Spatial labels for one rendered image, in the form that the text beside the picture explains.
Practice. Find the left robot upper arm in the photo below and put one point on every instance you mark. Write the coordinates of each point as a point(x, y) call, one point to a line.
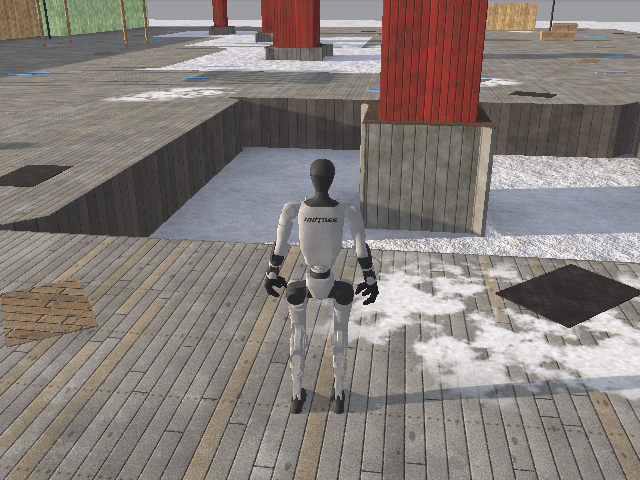
point(289, 211)

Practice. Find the left robot foot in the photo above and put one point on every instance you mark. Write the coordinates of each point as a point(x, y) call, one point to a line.
point(296, 405)

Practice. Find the right robot upper arm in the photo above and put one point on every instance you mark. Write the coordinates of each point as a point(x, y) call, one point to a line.
point(353, 213)

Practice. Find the right robot hand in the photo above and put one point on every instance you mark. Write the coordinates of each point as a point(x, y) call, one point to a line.
point(373, 289)

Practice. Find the robot right forearm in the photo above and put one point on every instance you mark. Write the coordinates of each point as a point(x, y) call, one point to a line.
point(367, 268)

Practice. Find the robot left forearm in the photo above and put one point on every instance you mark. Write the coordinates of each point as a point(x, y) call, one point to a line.
point(274, 264)

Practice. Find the robot head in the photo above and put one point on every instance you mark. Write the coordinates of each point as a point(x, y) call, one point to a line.
point(322, 173)

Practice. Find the left robot hand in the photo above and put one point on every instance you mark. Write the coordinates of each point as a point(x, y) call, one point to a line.
point(275, 282)

